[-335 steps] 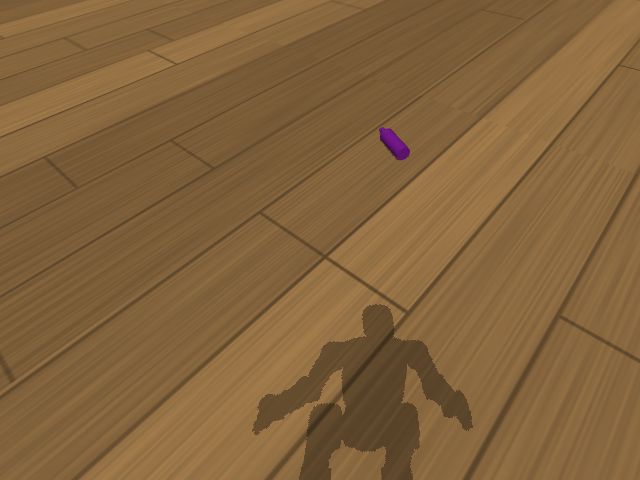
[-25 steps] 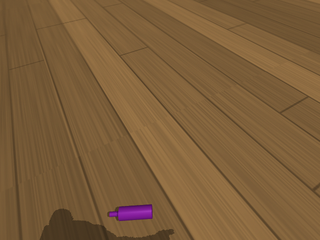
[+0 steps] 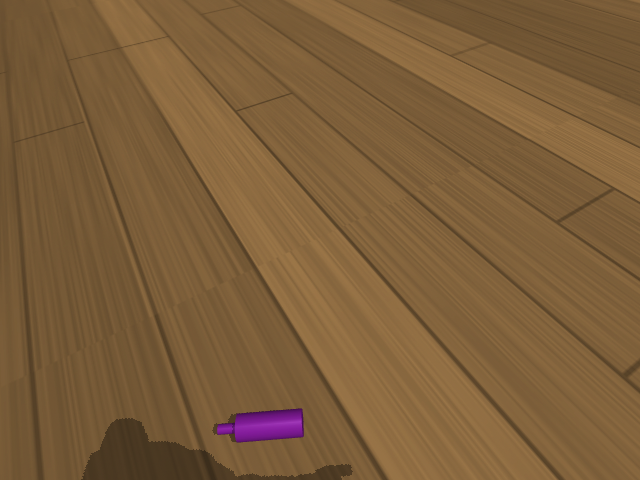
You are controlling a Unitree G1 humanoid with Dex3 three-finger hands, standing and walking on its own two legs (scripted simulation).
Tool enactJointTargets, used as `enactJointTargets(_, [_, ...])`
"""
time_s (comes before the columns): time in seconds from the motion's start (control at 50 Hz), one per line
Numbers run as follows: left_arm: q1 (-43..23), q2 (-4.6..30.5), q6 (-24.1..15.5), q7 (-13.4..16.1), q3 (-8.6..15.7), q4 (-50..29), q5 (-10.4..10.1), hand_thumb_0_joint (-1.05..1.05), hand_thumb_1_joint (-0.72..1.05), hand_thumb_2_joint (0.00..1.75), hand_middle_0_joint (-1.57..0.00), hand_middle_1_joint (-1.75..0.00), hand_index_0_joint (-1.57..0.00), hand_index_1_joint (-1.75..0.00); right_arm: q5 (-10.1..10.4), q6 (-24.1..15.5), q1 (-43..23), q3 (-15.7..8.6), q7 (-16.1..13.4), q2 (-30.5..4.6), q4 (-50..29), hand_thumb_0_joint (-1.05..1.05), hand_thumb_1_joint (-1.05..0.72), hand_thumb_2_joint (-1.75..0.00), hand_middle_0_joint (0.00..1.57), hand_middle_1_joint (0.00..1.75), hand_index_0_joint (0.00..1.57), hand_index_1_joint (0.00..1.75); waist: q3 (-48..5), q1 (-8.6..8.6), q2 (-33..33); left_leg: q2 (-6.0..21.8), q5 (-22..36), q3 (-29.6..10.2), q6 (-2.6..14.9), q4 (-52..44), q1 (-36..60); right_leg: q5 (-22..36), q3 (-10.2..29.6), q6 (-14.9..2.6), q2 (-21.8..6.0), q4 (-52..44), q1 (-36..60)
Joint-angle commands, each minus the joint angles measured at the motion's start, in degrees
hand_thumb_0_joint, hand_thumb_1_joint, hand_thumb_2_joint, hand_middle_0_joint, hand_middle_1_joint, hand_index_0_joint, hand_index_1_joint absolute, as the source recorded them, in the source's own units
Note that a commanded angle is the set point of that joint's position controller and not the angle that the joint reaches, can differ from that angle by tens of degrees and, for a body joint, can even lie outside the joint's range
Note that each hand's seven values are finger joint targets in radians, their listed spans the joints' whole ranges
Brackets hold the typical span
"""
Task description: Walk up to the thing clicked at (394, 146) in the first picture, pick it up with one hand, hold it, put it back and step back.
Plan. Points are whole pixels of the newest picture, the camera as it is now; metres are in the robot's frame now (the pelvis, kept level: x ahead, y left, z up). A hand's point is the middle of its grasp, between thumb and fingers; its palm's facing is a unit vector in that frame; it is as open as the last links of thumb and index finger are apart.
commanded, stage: stand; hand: left
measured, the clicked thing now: (260, 425) +0.41 +0.24 -0.74
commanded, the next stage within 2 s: none
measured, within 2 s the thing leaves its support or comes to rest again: neither
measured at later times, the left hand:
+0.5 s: hand out of the picture +0.06 +0.26 -0.15, palm faces -0.01 -0.94 -0.35, open 7.3 cm
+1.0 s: hand out of the picture +0.06 +0.26 -0.15, palm faces -0.01 -0.94 -0.35, open 7.3 cm
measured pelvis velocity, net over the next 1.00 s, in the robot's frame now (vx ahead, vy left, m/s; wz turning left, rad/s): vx -0.01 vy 0.01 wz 0.02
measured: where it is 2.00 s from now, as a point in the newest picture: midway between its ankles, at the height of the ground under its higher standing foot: outside the picture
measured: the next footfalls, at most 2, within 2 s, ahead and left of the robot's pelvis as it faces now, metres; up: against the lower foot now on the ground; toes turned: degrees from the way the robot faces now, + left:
none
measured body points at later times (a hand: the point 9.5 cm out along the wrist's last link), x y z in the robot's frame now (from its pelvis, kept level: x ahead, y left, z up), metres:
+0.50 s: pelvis -0.01 +0.00 +0.00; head -0.01 +0.00 +0.45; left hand +0.06 +0.31 -0.13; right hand +0.06 -0.30 -0.14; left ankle -0.01 +0.15 -0.75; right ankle +0.01 -0.12 -0.75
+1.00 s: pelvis -0.01 +0.01 +0.00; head +0.00 +0.00 +0.45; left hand +0.06 +0.31 -0.13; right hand +0.07 -0.29 -0.14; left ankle -0.01 +0.15 -0.75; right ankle +0.01 -0.12 -0.75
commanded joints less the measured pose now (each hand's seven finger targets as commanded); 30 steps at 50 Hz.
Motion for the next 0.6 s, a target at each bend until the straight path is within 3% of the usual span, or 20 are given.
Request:
enactJointTargets(0.0, [-2.91, 12.84, -1.41, 1.05, 2.26, -3.69, 0.14, 0.00, 0.90, 0.90, -0.20, -0.30, -0.20, -0.30, -0.12, -0.72, -2.75, -1.81, -0.70, -11.55, -3.76, 0.00, -0.90, -0.90, 0.20, 0.30, 0.20, 0.30, -6.51, -0.09, -0.84, 5.27, 10.38, -4.51, 2.63, -1.48, 2.48, 15.68, 4.40, -1.49, -7.07, -2.83, 1.11])
enactJointTargets(0.06, [-3.03, 12.88, -1.31, 1.10, 2.00, -3.68, 0.10, 0.00, 0.90, 0.90, -0.20, -0.30, -0.20, -0.30, -0.12, -0.51, -2.61, -1.66, -0.56, -11.56, -3.33, 0.00, -0.90, -0.90, 0.20, 0.30, 0.20, 0.30, -5.12, -0.08, -1.07, 5.14, 7.22, -4.90, 2.44, -2.47, 1.91, 11.61, 4.13, -1.30, -6.72, -3.74, 0.20])
enactJointTargets(0.16, [-2.99, 13.21, -1.42, 1.12, 1.88, -3.90, 0.07, 0.00, 0.90, 0.90, -0.20, -0.30, -0.20, -0.30, -0.23, -0.41, -2.46, -1.65, -0.32, -11.63, -3.23, 0.00, -0.90, -0.90, 0.20, 0.30, 0.20, 0.30, -4.92, -0.11, -1.37, 5.03, 5.68, -4.83, 2.57, -2.81, 1.40, 10.06, 4.21, -1.34, -6.87, -4.28, 0.04])
enactJointTargets(0.28, [-2.86, 13.50, -1.31, 1.08, 1.72, -3.94, 0.21, 0.00, 0.90, 0.90, -0.20, -0.30, -0.20, -0.30, -0.37, -0.28, -1.89, -1.73, -0.03, -11.59, -2.94, 0.00, -0.90, -0.90, 0.20, 0.30, 0.20, 0.30, -2.43, -0.07, -1.93, 4.65, 0.14, -5.41, 2.68, -3.48, -0.22, 0.17, 4.52, -1.18, -6.50, -6.19, -2.57])
enactJointTargets(0.42, [-2.02, 13.58, -1.50, 0.85, 1.66, -4.21, 0.11, 0.00, 0.90, 0.90, -0.20, -0.30, -0.20, -0.30, -0.43, -0.61, -1.71, -1.86, -0.06, -11.93, -3.15, 0.00, -0.90, -0.90, 0.20, 0.30, 0.20, 0.30, -4.68, 0.11, 0.12, 5.06, 2.20, -5.72, 3.00, -3.38, 0.26, 5.90, 4.70, -1.58, -6.97, -4.75, -0.94])
enactJointTargets(0.52, [-1.44, 13.57, -1.54, 0.92, 1.44, -4.17, 0.18, 0.00, 0.90, 0.90, -0.20, -0.30, -0.20, -0.30, -0.24, -0.64, -1.64, -1.79, -0.08, -11.76, -3.10, 0.00, -0.90, -0.90, 0.20, 0.30, 0.20, 0.30, -4.75, 0.16, -0.84, 5.00, 4.36, -5.88, 2.95, -3.12, 0.82, 6.69, 4.02, -1.43, -6.69, -4.39, -1.08])
enactJointTargets(0.58, [-0.98, 13.70, -1.42, 0.92, 1.38, -4.02, 0.23, 0.00, 0.90, 0.90, -0.20, -0.30, -0.20, -0.30, -0.28, -0.46, -1.38, -1.70, -0.14, -11.77, -2.92, 0.00, -0.90, -0.90, 0.20, 0.30, 0.20, 0.30, -3.47, 0.14, -0.54, 4.71, 1.89, -5.84, 2.91, -3.50, 0.17, 4.71, 4.25, -1.34, -6.60, -4.91, -2.28])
